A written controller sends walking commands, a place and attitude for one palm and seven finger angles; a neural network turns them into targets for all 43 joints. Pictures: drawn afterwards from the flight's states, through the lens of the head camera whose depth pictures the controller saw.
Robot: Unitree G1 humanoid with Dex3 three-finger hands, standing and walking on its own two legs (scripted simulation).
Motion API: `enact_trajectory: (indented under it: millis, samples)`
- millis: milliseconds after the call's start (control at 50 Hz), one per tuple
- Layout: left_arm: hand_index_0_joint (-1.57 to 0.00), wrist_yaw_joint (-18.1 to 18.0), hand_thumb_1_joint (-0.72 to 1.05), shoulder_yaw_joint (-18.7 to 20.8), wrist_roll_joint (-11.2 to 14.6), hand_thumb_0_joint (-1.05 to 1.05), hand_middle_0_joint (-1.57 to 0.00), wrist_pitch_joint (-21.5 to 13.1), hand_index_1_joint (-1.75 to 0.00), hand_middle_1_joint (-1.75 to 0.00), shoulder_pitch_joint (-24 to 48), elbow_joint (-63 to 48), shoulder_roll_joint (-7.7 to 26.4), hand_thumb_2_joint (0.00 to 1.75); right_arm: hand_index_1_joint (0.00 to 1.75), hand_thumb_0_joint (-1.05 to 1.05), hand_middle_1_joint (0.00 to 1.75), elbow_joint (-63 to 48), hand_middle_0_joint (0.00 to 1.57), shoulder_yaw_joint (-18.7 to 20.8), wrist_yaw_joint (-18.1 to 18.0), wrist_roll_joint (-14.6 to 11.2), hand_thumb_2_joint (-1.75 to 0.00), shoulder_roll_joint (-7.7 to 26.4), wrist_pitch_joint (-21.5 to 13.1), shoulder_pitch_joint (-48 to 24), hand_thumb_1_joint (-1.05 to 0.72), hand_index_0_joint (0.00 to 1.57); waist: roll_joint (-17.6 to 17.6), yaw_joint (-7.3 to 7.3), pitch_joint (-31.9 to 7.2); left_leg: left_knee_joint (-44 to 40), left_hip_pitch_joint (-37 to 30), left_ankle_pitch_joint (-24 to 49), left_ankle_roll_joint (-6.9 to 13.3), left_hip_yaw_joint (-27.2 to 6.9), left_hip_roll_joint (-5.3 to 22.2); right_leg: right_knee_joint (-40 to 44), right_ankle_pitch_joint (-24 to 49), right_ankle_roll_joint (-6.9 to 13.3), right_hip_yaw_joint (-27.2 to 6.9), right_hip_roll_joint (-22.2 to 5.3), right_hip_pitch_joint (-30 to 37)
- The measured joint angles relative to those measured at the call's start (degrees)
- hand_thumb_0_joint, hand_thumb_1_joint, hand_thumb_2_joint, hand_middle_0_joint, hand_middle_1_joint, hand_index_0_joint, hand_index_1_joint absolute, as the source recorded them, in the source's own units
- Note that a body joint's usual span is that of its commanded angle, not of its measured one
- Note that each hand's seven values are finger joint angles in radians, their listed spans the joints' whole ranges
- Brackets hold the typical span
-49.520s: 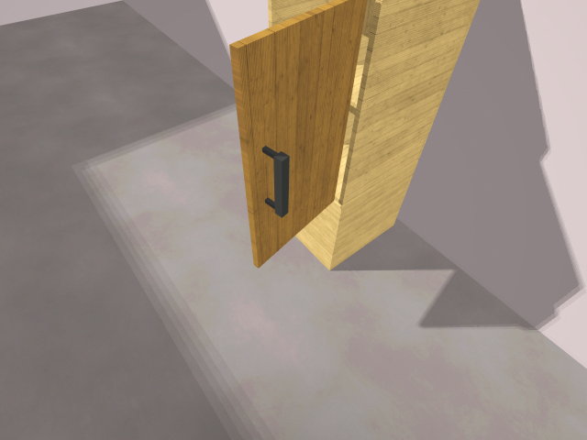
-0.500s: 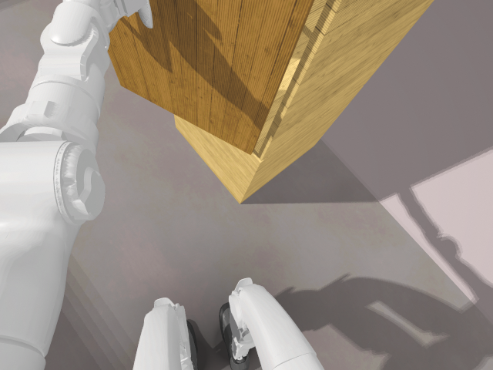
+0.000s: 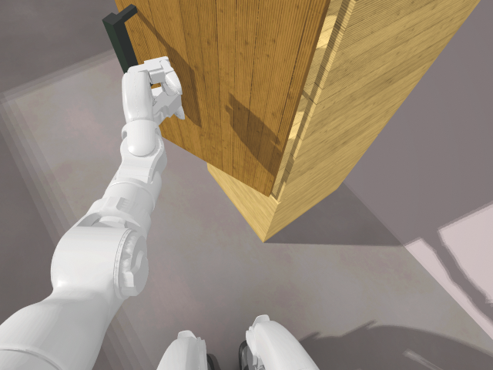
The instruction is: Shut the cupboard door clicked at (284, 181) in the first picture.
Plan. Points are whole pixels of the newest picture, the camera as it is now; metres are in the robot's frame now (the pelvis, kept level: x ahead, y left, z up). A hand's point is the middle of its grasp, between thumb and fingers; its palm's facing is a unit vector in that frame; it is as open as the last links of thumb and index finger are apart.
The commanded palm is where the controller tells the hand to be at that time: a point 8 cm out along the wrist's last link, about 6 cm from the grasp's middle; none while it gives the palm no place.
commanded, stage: pull the fist back off the door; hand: left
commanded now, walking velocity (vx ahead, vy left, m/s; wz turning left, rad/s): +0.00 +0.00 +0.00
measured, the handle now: (135, 55) +0.66 +0.11 +0.05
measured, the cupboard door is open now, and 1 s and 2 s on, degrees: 22 22 22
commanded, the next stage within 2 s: draw the hand back to the body in 0.30 s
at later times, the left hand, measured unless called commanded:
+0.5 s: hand (189, 119) +0.49 +0.03 +0.07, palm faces +0.04 -1.00 +0.00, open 3.1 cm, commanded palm +0.43 +0.09 +0.08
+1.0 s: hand (87, 194) +0.34 +0.13 +0.15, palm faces -0.04 -0.99 -0.11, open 3.1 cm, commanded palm +0.31 +0.20 +0.17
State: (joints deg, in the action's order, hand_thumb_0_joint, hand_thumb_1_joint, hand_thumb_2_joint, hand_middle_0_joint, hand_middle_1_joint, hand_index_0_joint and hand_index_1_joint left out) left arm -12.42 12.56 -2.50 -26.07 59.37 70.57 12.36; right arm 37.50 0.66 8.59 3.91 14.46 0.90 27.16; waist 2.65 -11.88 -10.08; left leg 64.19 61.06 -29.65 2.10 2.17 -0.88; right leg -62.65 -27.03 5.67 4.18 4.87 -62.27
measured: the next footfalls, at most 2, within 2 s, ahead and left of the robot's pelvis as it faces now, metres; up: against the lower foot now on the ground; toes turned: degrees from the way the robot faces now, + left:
none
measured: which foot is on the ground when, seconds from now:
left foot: down 0.00-1.00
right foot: down 0.00-1.00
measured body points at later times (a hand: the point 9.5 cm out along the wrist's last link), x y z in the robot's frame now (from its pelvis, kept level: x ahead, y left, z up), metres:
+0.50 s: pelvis -0.02 +0.01 +0.00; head +0.11 +0.01 +0.43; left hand +0.48 +0.08 +0.08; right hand +0.01 -0.23 -0.13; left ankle +0.00 +0.10 -0.65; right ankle +0.01 -0.06 -0.65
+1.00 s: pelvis +0.01 +0.02 +0.07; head +0.02 +0.02 +0.52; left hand +0.34 +0.18 +0.16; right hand +0.17 -0.23 -0.02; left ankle +0.00 +0.10 -0.65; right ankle +0.01 -0.06 -0.65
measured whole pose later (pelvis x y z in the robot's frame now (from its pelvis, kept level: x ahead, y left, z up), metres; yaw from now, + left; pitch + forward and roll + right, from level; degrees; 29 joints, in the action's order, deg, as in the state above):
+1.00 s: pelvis +0.01 +0.02 +0.07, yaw +0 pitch +6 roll +0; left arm -1.8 -2.4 5.3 -12.8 8.0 16.8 10.2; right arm 30.1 0.5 0.1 -3.4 15.3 3.3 12.5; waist 1.5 -1.8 -5.6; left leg 42.4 26.2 -22.5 4.0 2.5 -2.8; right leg -41.8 -20.5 3.6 1.8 3.8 -27.4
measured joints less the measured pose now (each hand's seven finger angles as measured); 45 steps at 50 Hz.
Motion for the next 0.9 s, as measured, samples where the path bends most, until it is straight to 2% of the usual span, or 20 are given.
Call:
enact_trajectory:
  millis: [80,160,240,300,360,420,460,520,580,640,700,760,800,860,900]
  samples:
    - [-1.3,1.37,0.91,-3.28,1.8,0.01,-1.3,-0.57,-1.5,-1.5,-3.48,-1.36,-3.07,0.9,0.3,0.01,0.3,0.31,0.2,0.82,-0.37,-0.58,-0.89,0.74,0.45,-2.1,-0.91,0.2,-0.95,1.33,0.66,-0.13,-0.94,0.38,-0.02,-0.89,-0.47,0.39,0.07,0.1,0.85,-0.47,1.4]
    - [-1.3,0.37,0.91,-5.75,2.73,0.02,-1.3,-2.85,-1.5,-1.5,-7.32,-5.08,-6.18,0.9,0.3,0.01,0.3,0.04,0.2,1.81,-0.98,-0.54,-0.89,1.3,-0.11,-4.92,-0.91,0.2,-1.26,1.85,1.26,0.39,-0.77,0.57,0.13,-1.32,-0.77,0.14,0.2,0.09,1.34,-0.8,1.54]
    - [-1.3,-2.0,0.91,-7.75,0.97,0.02,-1.3,-5.89,-1.5,-1.5,-9.83,-8.54,-7.8,0.9,0.3,0.01,0.3,-0.1,0.2,2.44,-1.18,-0.24,-0.89,1.31,-0.44,-7.46,-0.91,0.2,-0.95,2.17,0.84,1.24,-0.64,0.27,0.4,-0.86,-0.91,-0.93,-0.08,-0.19,0.97,-0.98,1.23]
    - [-1.3,-3.76,0.9,-9.41,-1.1,0.02,-1.31,-6.11,-1.5,-1.5,-8.57,-6.74,-8.02,0.9,0.3,0.01,0.3,0.19,0.2,2.12,-1.21,-0.22,-0.89,0.88,0.1,-8.99,-0.91,0.2,-0.41,2.38,0.67,1.73,-1.03,0.02,0.69,-0.49,-1.06,-1.65,-0.38,-0.55,0.65,-1.16,1.49]
    - [-1.3,-5.05,0.9,-8.98,-1.8,0.01,-1.31,-3.76,-1.5,-1.5,-5.39,-2.49,-7.96,0.9,0.3,0.01,0.3,0.3,0.2,0.95,-1.54,-0.51,-0.89,-0.03,0.95,-10.05,-0.91,0.2,-0.26,2.03,0.91,1.64,-1.44,0.2,0.94,-0.12,-1.2,-1.83,-0.29,-0.81,0.3,-1.31,1.73]
    - [-1.3,-5.69,0.9,-5.89,-0.38,0.01,-1.31,-1.48,-1.5,-1.5,-2.99,0.23,-7.73,0.9,0.3,0.01,0.3,-0.06,0.2,-0.33,-2.05,-0.59,-0.89,-1.21,1.24,-10.05,-0.91,0.2,-0.5,1.3,1.19,1.03,-1.52,0.72,1.03,0.27,-1.15,-1.42,0.26,-0.82,-0.09,-1.27,1.61]
    - [-1.3,-5.6,0.9,-4.23,0.59,0.01,-1.31,-1.55,-1.5,-1.5,-2.8,-0.06,-7.4,0.9,0.3,0.01,0.3,-0.35,0.2,-0.7,-2.13,-0.39,-0.89,-1.8,0.92,-9.21,-0.91,0.2,-0.54,1.02,1.07,0.75,-1.24,0.98,1.02,0.46,-1.08,-1.2,0.58,-0.79,-0.28,-1.19,1.25]
    - [-1.3,-4.27,0.9,-2.43,0.62,0.02,-1.3,-3.88,-1.5,-1.5,-6.39,-5.33,-6.71,0.9,0.3,0.01,0.3,-0.65,0.2,-0.62,-1.97,-0.2,-0.89,-2.25,0.92,-7.27,-0.91,0.2,-0.62,1.51,0.6,0.13,-1.77,1.01,1.02,1.29,-0.79,-0.95,0.79,-0.79,-1.15,-0.86,1.32]
    - [-1.3,-2.41,0.9,-3.08,0.06,0.02,-1.3,-4.89,-1.5,-1.5,-13.08,-12.25,-5.52,0.9,0.3,0.01,0.3,-0.79,0.2,-0.16,-1.76,-0.73,-0.89,-2.01,1.86,-5.18,-0.91,0.2,-0.14,3.0,0.34,-1.44,-4.45,0.97,1.1,2.12,-0.49,0.28,0.96,-0.93,-2.15,-0.42,3.55]
    - [-1.3,0.13,0.9,-5.05,1.31,0.01,-1.3,-1.61,-1.5,-1.5,-20.79,-18.61,-4.64,0.9,0.3,0.01,0.3,-1.14,0.2,-0.01,-2.14,-2.12,-0.89,-1.48,3.41,-3.57,-0.91,0.2,0.26,4.97,0.84,-4.82,-9.56,1.73,1.04,2.63,-0.38,3.3,1.64,-1.16,-3.01,-0.13,8.35]
    - [-1.3,2.89,0.9,-6.83,5.5,0.01,-1.3,3.44,-1.5,-1.5,-28.64,-25.81,-4.94,0.9,0.3,0.01,0.3,-1.86,0.2,-0.22,-3.46,-3.9,-0.89,-0.94,4.12,-2.93,-0.91,0.2,0.26,6.61,1.98,-9.55,-15.97,3.1,1.13,2.41,-0.5,8.09,3.04,-1.38,-3.26,-0.04,14.86]
    - [-1.3,4.91,0.9,-8.7,8.79,0.02,-1.3,5.76,-1.5,-1.5,-34.73,-32.89,-5.63,0.9,0.3,0.01,0.3,-2.54,0.2,-0.46,-5.21,-5.07,-0.89,-0.43,3.18,-3.56,-0.91,0.2,-0.26,7.6,3.07,-13.63,-21.48,4.65,1.1,1.24,-0.68,12.92,4.56,-1.46,-2.51,-0.1,21.06]
    - [-1.3,5.81,0.9,-10.23,9.1,0.02,-1.3,5.61,-1.5,-1.5,-37.38,-37.06,-5.54,0.9,0.3,0.01,0.3,-2.87,0.21,-0.46,-6.15,-5.44,-0.89,-0.1,2.11,-4.82,-0.91,0.2,-0.98,8.01,3.52,-15.27,-24.03,5.34,1.04,0.39,-0.8,15.13,5.25,-1.29,-1.84,-0.18,24.1]
    - [-1.3,7.21,0.9,-12.35,8.21,0.02,-1.3,5.07,-1.5,-1.5,-40.13,-42.18,-4.89,0.9,0.3,0.01,0.3,-3.6,0.2,-0.13,-6.89,-5.78,-0.89,0.71,0.73,-7.63,-0.91,0.2,-1.67,8.55,3.76,-16.42,-26.57,5.74,1.04,-0.42,-1.01,16.86,5.68,-1.21,-1.17,-0.34,27.12]
    - [-1.29,8.47,0.9,-13.13,7.93,0.02,-1.3,6.14,-1.49,-1.49,-42.17,-44.89,-4.42,0.9,0.3,0.01,0.3,-4.4,0.2,0.06,-7.02,-6.14,-0.89,1.34,0.43,-9.77,-0.91,0.2,-1.65,8.98,3.68,-17.08,-28.11,5.85,1.16,-0.46,-1.16,17.56,5.79,-1.37,-1.21,-0.45,28.7]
